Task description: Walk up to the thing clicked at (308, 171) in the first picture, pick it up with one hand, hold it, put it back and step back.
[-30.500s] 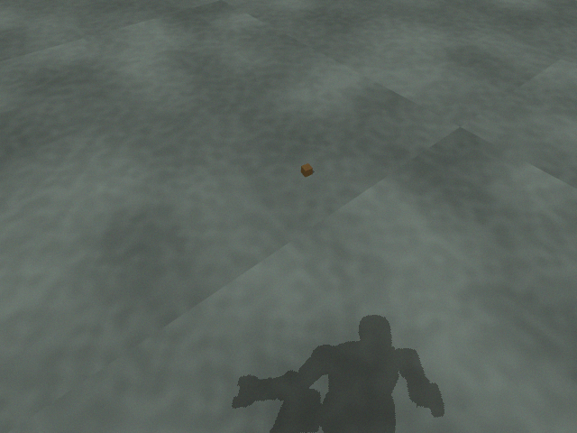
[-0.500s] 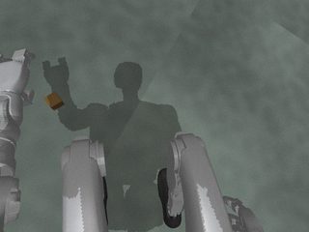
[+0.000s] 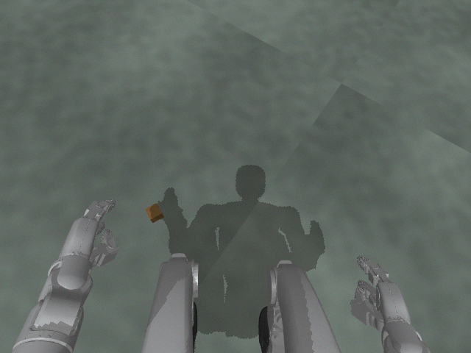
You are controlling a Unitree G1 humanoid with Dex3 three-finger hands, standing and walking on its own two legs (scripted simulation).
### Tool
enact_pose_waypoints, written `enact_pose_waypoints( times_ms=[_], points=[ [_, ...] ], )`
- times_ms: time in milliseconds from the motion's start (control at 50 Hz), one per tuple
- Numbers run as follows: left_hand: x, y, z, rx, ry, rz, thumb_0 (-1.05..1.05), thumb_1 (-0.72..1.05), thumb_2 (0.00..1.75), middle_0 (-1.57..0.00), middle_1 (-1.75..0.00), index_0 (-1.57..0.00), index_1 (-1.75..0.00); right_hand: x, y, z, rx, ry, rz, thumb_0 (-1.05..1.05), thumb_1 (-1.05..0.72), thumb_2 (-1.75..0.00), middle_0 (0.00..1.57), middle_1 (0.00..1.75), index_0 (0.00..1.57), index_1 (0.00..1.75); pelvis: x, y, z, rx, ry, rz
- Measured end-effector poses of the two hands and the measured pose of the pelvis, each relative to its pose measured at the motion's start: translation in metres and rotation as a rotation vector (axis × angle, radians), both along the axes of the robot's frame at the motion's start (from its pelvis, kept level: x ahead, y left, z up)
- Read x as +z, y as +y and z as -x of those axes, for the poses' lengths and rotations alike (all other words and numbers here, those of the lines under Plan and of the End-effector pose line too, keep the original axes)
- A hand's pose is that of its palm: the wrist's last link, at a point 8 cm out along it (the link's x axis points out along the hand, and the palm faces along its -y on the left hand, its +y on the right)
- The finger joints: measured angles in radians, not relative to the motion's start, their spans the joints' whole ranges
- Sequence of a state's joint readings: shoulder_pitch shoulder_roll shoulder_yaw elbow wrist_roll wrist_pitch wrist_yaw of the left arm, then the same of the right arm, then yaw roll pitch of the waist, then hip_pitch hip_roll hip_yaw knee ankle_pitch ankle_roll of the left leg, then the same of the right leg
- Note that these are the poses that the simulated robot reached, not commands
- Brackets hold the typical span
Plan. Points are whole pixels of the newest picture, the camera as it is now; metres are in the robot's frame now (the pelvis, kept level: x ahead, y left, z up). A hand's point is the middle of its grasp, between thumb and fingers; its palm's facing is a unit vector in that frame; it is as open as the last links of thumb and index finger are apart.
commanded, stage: home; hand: left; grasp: from above
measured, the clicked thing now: (154, 213) +0.48 +0.26 -0.53
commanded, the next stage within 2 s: none
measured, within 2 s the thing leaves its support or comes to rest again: neither
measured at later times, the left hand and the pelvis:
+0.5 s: hand (78, 256) +0.24 +0.19 +0.11, palm faces +0.12 -0.97 -0.21, open 7.4 cm; pelvis +0.08 +0.00 +0.16, yaw +3 degrees
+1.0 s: hand (70, 285) +0.21 +0.19 +0.12, palm faces +0.12 -0.97 -0.20, open 7.4 cm; pelvis +0.06 +0.00 +0.16, yaw +4 degrees
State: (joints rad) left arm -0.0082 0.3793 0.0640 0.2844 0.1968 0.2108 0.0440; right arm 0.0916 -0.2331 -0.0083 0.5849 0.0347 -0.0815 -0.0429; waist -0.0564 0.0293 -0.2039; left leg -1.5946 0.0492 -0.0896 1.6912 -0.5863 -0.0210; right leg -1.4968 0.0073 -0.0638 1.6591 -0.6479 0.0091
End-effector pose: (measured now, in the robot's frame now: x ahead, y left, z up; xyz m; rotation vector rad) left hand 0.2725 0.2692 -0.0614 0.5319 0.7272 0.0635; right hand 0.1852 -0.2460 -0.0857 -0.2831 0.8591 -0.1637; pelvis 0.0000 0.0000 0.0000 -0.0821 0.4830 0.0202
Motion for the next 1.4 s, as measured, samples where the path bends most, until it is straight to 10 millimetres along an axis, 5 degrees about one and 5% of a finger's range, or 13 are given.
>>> enact_pose_waypoints(
  times_ms=[300,540,800,1400],
  points=[
    [0.123,-0.019,0.035,0.262,0.07,0.258,0.01,0.87,0.89,-0.21,-0.3,-0.2,-0.3,0.124,0.015,-0.017,-0.046,-0.102,0.006,0.01,-0.9,-0.9,0.2,0.3,0.21,0.3,0.114,0.001,-0.049,0.038,-0.155,-0.022],
    [0.201,-0.029,0.057,0.274,0.033,0.294,0.01,0.9,0.9,-0.21,-0.3,-0.2,-0.3,0.179,0.012,-0.034,-0.066,-0.213,0.016,0.01,-0.9,-0.9,0.2,0.3,0.21,0.3,0.16,0.002,-0.078,0.05,-0.265,-0.04],
    [0.202,-0.032,0.076,0.283,0.045,0.309,0.01,0.9,0.9,-0.2,-0.3,-0.2,-0.3,0.201,0.014,-0.057,0.012,-0.324,0.028,0.01,-0.9,-0.9,0.2,0.3,0.21,0.3,0.165,-0.002,-0.071,0.063,-0.312,-0.053],
    [0.203,-0.028,0.083,0.262,0.038,0.303,0.01,0.9,0.9,-0.2,-0.3,-0.2,-0.3,0.191,0.018,-0.029,-0.015,-0.291,0.026,0.01,-0.9,-0.9,0.2,0.3,0.21,0.3,0.163,0.003,-0.059,0.054,-0.323,-0.048]
  ],
)
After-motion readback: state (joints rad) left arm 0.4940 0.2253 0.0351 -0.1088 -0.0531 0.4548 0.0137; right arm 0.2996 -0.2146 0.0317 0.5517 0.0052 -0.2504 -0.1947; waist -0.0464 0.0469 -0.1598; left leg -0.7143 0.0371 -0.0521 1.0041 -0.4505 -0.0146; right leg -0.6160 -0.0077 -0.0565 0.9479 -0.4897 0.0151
